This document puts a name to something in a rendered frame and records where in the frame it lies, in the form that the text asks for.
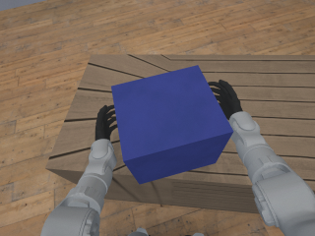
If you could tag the left robot forearm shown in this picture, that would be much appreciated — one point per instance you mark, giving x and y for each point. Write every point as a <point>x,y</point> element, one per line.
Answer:
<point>94,183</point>

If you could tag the carton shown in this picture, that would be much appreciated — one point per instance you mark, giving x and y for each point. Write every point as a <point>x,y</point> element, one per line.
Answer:
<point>169,124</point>

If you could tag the robot left hand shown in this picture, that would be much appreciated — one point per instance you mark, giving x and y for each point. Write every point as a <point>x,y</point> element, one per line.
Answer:
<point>102,129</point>

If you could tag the right robot upper arm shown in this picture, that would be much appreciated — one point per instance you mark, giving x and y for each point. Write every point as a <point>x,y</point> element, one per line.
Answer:
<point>283,201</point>

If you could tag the left robot upper arm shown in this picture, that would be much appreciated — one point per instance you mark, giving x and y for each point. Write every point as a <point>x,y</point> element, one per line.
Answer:
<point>72,221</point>

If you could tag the robot right hand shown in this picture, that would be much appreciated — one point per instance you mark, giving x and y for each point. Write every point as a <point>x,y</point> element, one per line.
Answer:
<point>228,101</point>

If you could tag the pedestal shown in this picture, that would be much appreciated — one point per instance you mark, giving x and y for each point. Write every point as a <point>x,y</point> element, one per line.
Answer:
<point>278,91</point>

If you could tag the right robot forearm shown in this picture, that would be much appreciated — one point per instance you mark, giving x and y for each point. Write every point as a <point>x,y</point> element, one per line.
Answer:
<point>257,156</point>

